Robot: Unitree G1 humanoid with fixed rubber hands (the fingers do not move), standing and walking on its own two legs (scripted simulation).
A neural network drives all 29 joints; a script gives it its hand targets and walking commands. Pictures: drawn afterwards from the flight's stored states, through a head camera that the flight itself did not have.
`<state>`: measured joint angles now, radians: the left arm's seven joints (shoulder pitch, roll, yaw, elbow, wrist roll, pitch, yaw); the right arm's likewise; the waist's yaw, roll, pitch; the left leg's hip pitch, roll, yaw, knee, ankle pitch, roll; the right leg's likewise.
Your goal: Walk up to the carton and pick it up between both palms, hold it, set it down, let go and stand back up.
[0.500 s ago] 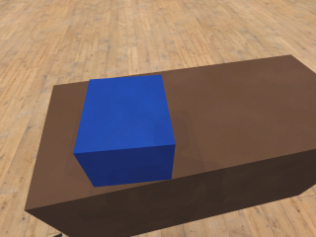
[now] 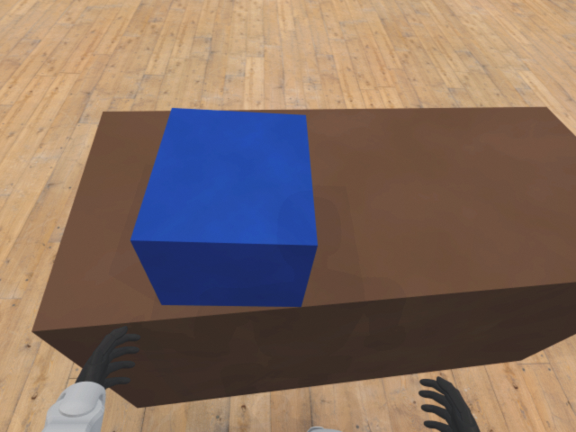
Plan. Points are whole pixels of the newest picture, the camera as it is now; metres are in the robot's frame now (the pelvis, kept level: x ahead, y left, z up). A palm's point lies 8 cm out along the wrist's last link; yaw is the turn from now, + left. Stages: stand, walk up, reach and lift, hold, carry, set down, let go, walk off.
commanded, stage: reach and lift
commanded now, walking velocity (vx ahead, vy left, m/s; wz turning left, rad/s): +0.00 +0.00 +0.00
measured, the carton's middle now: (236, 206) +0.49 +0.07 -0.01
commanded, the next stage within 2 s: none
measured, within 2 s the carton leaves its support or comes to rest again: neither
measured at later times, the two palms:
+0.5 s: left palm (41, 399) +0.19 +0.29 -0.01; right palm (428, 413) +0.17 -0.20 -0.04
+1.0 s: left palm (40, 373) +0.21 +0.29 +0.00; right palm (406, 371) +0.22 -0.17 -0.02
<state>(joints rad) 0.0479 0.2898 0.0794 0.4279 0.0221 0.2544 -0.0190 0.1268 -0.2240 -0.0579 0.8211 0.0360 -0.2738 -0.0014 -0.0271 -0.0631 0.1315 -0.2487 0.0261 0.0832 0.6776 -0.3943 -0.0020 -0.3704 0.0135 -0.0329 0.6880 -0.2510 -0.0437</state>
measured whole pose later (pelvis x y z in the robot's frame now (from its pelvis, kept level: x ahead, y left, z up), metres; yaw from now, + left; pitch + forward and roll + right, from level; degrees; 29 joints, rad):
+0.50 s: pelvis +0.00 +0.02 +0.02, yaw +1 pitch -5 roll +0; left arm 0.14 0.34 0.03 0.52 -0.13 0.02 -0.05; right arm 0.24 -0.11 -0.07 0.52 -0.01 -0.19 -0.05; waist -0.02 0.02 0.07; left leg -0.09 0.01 0.08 0.47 -0.29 0.02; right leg -0.18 0.01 -0.03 0.46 -0.19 -0.02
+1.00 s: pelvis +0.04 +0.04 +0.02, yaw +2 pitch -5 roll -2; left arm 0.21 0.31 -0.02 0.50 -0.16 -0.33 -0.05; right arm 0.22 -0.15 0.00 0.66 0.19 -0.47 -0.02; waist 0.01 0.03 0.09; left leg -0.02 0.01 0.05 0.44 -0.33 0.03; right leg -0.08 0.02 -0.03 0.36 -0.20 0.01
